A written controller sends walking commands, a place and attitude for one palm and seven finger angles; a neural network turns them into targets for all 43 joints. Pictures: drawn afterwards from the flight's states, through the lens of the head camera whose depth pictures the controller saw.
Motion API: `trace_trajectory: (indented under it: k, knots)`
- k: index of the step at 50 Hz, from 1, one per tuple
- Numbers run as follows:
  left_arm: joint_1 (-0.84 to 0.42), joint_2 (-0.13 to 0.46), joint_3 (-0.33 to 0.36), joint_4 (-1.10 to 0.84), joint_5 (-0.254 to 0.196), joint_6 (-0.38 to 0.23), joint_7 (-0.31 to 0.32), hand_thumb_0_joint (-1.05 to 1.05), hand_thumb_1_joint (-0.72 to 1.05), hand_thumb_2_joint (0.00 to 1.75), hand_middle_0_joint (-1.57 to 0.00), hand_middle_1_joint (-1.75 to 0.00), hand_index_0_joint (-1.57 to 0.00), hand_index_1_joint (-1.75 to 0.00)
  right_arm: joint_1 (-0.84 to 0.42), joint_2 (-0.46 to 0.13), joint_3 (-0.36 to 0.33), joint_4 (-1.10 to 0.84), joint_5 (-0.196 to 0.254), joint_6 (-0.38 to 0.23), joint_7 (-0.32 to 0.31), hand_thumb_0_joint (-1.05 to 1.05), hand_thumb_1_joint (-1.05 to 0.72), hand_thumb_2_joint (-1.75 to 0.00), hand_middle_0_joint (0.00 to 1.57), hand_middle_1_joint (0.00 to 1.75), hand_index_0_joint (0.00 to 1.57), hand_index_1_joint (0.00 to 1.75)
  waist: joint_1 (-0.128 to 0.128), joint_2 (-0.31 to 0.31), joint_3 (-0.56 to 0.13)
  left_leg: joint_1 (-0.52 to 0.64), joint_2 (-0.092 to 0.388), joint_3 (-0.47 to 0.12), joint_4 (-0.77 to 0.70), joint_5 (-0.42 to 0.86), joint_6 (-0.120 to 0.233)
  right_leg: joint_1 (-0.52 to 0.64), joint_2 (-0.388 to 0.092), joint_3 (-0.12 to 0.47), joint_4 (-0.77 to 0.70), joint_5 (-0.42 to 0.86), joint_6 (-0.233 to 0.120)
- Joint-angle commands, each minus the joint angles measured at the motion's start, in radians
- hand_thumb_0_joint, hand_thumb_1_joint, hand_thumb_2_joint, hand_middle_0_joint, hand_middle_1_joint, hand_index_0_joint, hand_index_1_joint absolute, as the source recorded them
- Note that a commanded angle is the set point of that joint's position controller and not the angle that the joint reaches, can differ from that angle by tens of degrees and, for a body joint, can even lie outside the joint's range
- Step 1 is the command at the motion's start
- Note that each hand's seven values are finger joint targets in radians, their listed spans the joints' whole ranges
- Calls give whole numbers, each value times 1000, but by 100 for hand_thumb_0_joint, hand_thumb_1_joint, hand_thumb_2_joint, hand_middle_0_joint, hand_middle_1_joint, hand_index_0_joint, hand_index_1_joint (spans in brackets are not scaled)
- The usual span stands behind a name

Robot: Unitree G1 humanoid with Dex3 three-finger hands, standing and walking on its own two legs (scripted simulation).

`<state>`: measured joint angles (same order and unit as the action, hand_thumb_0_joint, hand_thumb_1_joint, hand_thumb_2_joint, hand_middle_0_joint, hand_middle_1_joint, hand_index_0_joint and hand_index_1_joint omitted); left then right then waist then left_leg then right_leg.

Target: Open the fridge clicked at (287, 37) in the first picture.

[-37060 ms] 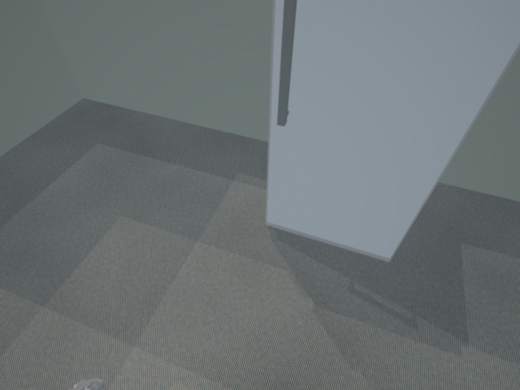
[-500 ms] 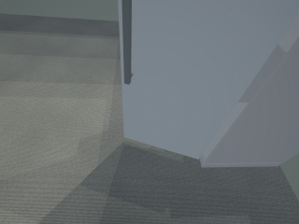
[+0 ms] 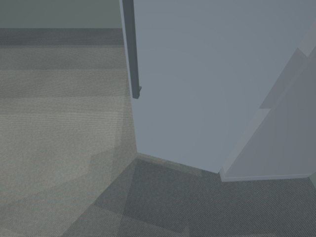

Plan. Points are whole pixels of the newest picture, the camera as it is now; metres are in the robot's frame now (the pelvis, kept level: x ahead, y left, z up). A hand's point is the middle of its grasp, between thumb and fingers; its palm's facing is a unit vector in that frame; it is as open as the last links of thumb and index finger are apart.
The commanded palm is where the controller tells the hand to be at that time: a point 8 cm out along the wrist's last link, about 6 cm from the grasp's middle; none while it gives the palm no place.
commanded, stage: let the arm hang, fingers relaxed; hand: left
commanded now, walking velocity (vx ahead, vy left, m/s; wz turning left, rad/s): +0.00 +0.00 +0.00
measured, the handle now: (134, 40) +0.68 +0.13 +0.15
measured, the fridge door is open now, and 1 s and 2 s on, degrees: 71 71 71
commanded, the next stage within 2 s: look to check the result in 0.28 s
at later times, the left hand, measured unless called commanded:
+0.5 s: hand out of the picture +0.02 +0.18 -0.18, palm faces -0.04 -0.98 -0.19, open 7.4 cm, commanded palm none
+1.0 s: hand out of the picture +0.01 +0.17 -0.18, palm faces -0.04 -0.98 -0.17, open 7.4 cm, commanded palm none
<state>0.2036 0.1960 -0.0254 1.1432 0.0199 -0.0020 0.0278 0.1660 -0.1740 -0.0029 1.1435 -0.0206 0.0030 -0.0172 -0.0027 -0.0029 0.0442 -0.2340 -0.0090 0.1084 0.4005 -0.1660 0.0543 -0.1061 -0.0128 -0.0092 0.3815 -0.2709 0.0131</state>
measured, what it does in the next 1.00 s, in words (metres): stands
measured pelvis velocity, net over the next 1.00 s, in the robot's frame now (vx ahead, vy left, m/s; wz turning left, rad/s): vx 0.01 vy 0.00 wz -0.02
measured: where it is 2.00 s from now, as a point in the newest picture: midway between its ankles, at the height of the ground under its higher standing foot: outside the picture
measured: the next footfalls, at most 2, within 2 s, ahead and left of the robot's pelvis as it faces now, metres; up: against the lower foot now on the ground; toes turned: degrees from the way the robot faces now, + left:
none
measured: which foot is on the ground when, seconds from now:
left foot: down 0.00-1.00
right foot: down 0.00-1.00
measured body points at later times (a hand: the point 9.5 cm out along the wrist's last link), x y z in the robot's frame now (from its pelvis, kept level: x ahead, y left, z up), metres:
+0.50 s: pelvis +0.02 +0.00 +0.00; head +0.04 +0.01 +0.45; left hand +0.02 +0.23 -0.16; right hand +0.00 -0.22 -0.16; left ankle +0.03 +0.08 -0.74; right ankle -0.04 -0.13 -0.74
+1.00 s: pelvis +0.01 +0.00 +0.00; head +0.03 +0.01 +0.45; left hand +0.01 +0.22 -0.17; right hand +0.02 -0.23 -0.16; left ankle +0.03 +0.08 -0.74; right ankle -0.04 -0.13 -0.74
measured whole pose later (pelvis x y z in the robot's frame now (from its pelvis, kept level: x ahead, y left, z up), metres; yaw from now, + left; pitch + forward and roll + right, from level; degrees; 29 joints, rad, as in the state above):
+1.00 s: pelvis +0.01 +0.00 +0.00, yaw -1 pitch -1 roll +0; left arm 0.25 0.15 -0.02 1.16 0.02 0.00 0.04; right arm 0.22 -0.15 -0.01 1.17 -0.02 0.00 -0.03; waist -0.01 -0.02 0.05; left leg -0.19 -0.01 0.13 0.38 -0.18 0.05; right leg -0.07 -0.01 0.01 0.36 -0.28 0.01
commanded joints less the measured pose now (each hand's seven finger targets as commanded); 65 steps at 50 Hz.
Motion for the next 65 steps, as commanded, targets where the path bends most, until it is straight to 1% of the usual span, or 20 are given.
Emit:
trace_trajectory:
  k: [1, 2, 6, 7, 11, 12, 15, 19, 22, 26, 27, 30, 32, 36, 42, 46, 52, 55, 58, 65]
  knots:
    - [65, 105, 24, -18, 1, -11, 12, 0, 90, 90, -20, -30, -20, -30, 68, -111, -20, -15, 3, -10, -10, 0, -90, -90, 20, 30, 20, 30, -7, -6, -22, 103, 139, -142, -76, 131, -18, -89, -94, 68, -68, 131, -30]
    - [73, 107, 26, -20, 2, -13, 13, 0, 90, 90, -20, -30, -20, -30, 67, -110, -20, -16, 4, -11, -10, 0, -90, -90, 20, 30, 20, 30, -2, -3, -38, 113, 139, -138, -65, 160, -17, -81, -96, 67, -68, 155, -31]
    - [62, 102, 29, -24, 1, -13, 12, 0, 90, 90, -20, -30, -20, -30, 65, -100, -18, -13, 2, -12, -10, 0, -90, -90, 20, 30, 20, 30, -3, 29, -7, 104, 136, -130, -80, 149, -19, -80, -98, 67, -77, 145, -31]
    - [66, 106, 29, -26, 2, -15, 13, 0, 90, 90, -20, -30, -20, -30, 70, -102, -19, -15, 3, -12, -10, 0, -90, -90, 20, 30, 20, 30, -2, 7, -23, 114, 137, -132, -68, 179, -19, -70, -97, 66, -76, 172, -30]
    - [59, 102, 29, -25, -2, -14, 13, 0, 90, 90, -20, -30, -20, -30, 77, -102, -17, -8, 2, -13, -12, 0, -90, -90, 20, 30, 20, 30, -4, 26, -15, 121, 137, -126, -78, 179, -20, -66, -97, 66, -78, 163, -32]
    - [71, 105, 30, -26, -1, -16, 14, 0, 90, 90, -20, -30, -20, -30, 84, -103, -18, -11, 5, -15, -12, 0, -90, -90, 20, 30, 20, 30, -2, 6, -38, 135, 138, -128, -68, 208, -18, -56, -98, 66, -77, 187, -33]
    - [67, 98, 29, -23, -2, -15, 15, 0, 90, 90, -20, -30, -20, -30, 95, -100, -18, -4, 4, -15, -15, 0, -90, -90, 20, 30, 20, 30, -7, 1, -30, 138, 139, -124, -68, 219, -18, -54, -97, 65, -76, 194, -32]
    - [81, 90, 27, -14, -4, -12, 15, 0, 90, 90, -20, -30, -20, -30, 100, -93, -17, 1, 5, -11, -16, 0, -90, -90, 20, 30, 20, 30, -6, 16, 6, 124, 136, -121, -80, 158, -18, -72, -95, 64, -88, 141, -34]
    - [100, 89, 28, -8, -3, -14, 15, 0, 90, 90, -20, -30, -20, -30, 114, -95, -18, 2, 7, -12, -17, 0, -90, -90, 20, 30, 20, 30, -4, -6, -27, 142, 136, -124, -69, 181, -14, -58, -93, 65, -83, 163, -36]
    - [110, 75, 26, -1, -4, -11, 16, 0, 90, 90, -20, -30, -20, -30, 120, -86, -19, 6, 6, -12, -20, 0, -90, -90, 20, 30, 20, 30, -6, 13, -12, 142, 136, -121, -73, 174, -12, -71, -93, 66, -80, 153, -35]
    - [123, 80, 27, 0, -3, -13, 17, 0, 90, 90, -20, -30, -20, -30, 125, -87, -19, 4, 8, -12, -20, 0, -90, -90, 20, 30, 20, 30, -5, -3, -32, 154, 137, -123, -63, 193, -10, -62, -94, 66, -81, 173, -37]
    - [117, 70, 26, 2, -3, -11, 17, 0, 90, 90, -20, -30, -20, -30, 127, -81, -19, 8, 7, -10, -21, 0, -90, -90, 20, 30, 20, 30, -9, 0, 2, 136, 137, -118, -72, 165, -13, -76, -91, 65, -80, 153, -35]
    - [132, 69, 26, 6, -2, -12, 18, 0, 90, 90, -20, -30, -20, -30, 130, -82, -21, 4, 9, -11, -22, 0, -90, -90, 20, 30, 20, 30, -7, -2, -23, 151, 137, -120, -63, 182, -10, -69, -91, 67, -79, 166, -36]
    - [128, 60, 25, 7, -2, -9, 17, 0, 90, 90, -20, -30, -20, -30, 124, -78, -19, 7, 6, -10, -22, 0, -90, -90, 20, 30, 20, 30, -10, 9, 17, 132, 138, -118, -78, 139, -12, -90, -88, 67, -80, 133, -35]
    - [135, 63, 25, 6, 0, -14, 18, 0, 90, 90, -20, -30, -20, -30, 119, -79, -22, 2, 9, -11, -21, 0, -90, -90, 20, 30, 20, 30, -7, -13, -6, 144, 137, -119, -68, 159, -11, -82, -92, 72, -83, 161, -35]
    - [125, 60, 25, 4, -1, -11, 17, 0, 90, 90, -20, -30, -20, -30, 113, -77, -21, 4, 7, -9, -19, 0, -90, -90, 20, 30, 20, 30, -10, 10, 33, 120, 135, -120, -89, 101, -15, -100, -90, 72, -89, 114, -35]
    - [130, 67, 26, 0, -1, -16, 18, 0, 90, 90, -20, -30, -20, -30, 119, -79, -21, 0, 8, -11, -19, 0, -90, -90, 20, 30, 20, 30, -6, -5, -5, 136, 136, -120, -72, 154, -14, -77, -93, 76, -89, 162, -36]
    - [121, 63, 24, -1, -3, -14, 17, 0, 90, 90, -20, -30, -20, -30, 114, -80, -21, 3, 6, -10, -19, 0, -90, -90, 20, 30, 20, 30, -9, -1, 15, 128, 135, -121, -79, 131, -17, -88, -92, 72, -89, 140, -34]
    - [118, 68, 26, -3, -2, -13, 17, 0, 90, 90, -20, -30, -20, -30, 118, -79, -21, 3, 6, -11, -19, 0, -90, -90, 20, 30, 20, 30, -9, 15, 2, 134, 136, -118, -77, 145, -16, -80, -92, 73, -86, 146, -36]
    - [118, 66, 24, -2, -2, -13, 16, 0, 90, 90, -20, -30, -20, -30, 119, -78, -22, 3, 6, -8, -18, 0, -90, -90, 20, 30, 20, 30, -9, -4, 26, 121, 136, -122, -87, 106, -16, -97, -90, 75, -93, 118, -35]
